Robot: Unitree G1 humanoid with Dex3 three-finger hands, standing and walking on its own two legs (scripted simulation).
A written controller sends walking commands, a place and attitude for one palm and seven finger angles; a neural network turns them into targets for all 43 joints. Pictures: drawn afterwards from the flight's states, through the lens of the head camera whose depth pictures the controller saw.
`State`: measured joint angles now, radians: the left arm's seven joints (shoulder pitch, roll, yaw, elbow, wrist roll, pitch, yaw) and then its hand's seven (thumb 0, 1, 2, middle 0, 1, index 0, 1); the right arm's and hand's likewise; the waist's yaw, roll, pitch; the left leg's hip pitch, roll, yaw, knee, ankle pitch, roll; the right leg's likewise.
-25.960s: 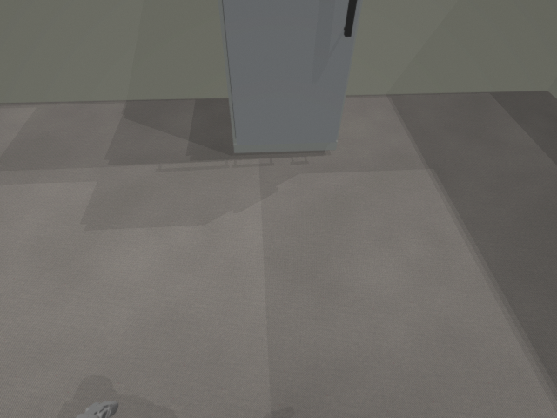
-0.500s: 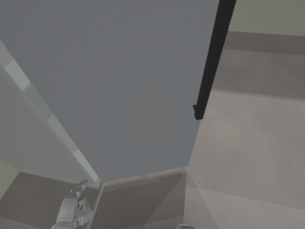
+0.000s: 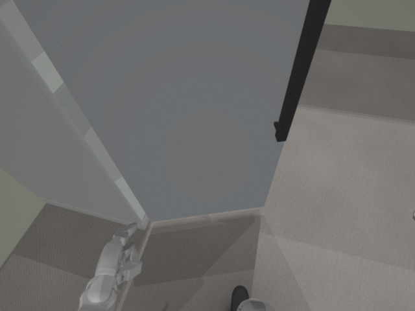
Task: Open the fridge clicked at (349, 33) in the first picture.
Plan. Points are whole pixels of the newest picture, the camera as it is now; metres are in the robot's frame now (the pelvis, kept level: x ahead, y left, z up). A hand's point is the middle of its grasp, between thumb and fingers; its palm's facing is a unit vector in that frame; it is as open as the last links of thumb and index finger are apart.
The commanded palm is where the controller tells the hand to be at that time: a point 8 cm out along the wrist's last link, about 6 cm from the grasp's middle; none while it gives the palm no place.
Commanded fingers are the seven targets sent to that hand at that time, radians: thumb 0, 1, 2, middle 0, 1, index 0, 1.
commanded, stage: step back with the hand held close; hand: right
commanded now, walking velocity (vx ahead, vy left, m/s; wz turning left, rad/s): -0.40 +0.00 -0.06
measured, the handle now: (297, 62) +0.58 -0.19 +0.14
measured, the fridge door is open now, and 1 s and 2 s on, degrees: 67 67 67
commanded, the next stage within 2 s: stop stepping back and stand still in 0.18 s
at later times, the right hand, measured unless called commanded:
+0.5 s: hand out of the picture +0.08 -0.26 +0.17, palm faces +0.36 +0.77 -0.52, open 7.4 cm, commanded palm +0.03 -0.30 +0.18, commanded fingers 0.00 -0.90 -0.90 0.20 0.30 0.20 0.30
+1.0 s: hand out of the picture +0.05 -0.28 +0.17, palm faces +0.49 +0.75 -0.43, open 7.4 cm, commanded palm +0.00 -0.31 +0.18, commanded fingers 0.00 -0.90 -0.90 0.20 0.30 0.20 0.30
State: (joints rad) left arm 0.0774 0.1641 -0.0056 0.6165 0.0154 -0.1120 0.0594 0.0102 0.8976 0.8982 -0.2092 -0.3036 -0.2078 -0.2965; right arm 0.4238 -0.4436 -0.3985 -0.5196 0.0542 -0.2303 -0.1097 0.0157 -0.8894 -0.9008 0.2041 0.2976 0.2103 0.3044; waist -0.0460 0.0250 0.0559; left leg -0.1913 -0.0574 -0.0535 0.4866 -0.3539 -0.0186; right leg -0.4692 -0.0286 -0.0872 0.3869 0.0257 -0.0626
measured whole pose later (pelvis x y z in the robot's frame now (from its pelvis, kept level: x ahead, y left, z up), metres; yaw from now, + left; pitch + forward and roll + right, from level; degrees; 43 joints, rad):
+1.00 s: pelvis -0.13 +0.00 +0.00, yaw -3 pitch -1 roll +1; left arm 0.27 0.21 0.00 0.67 0.01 -0.16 0.06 0.01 0.90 0.90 -0.21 -0.30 -0.21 -0.30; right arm 0.51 -0.40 -0.40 -0.41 0.03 -0.23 -0.14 0.01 -0.89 -0.90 0.21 0.30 0.21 0.30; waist -0.02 -0.01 -0.03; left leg -0.24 -0.04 0.04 0.52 -0.27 0.04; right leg -0.27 -0.03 0.00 0.57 -0.29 0.00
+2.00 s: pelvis -0.14 -0.03 +0.01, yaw -4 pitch +0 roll +0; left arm 0.12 0.29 0.02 1.10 0.02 0.00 0.01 0.00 0.90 0.90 -0.21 -0.30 -0.21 -0.30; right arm 0.08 -0.33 -0.02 1.11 -0.02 -0.01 0.00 0.01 -0.91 -0.90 0.20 0.30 0.20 0.30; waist 0.00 -0.02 0.04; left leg -0.19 0.01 0.04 0.39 -0.19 0.00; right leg -0.21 0.03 0.00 0.40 -0.18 -0.03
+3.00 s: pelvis -0.10 -0.01 +0.02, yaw -3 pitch -1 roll +0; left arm 0.10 0.31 0.01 1.12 0.02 0.00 0.02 0.00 0.90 0.90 -0.21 -0.30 -0.21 -0.30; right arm 0.09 -0.30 -0.01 1.12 -0.01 -0.02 -0.01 0.01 -0.90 -0.90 0.20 0.30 0.20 0.30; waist 0.01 -0.01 0.04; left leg -0.09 -0.02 0.03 0.30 -0.20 0.03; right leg -0.10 -0.01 0.00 0.31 -0.20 0.01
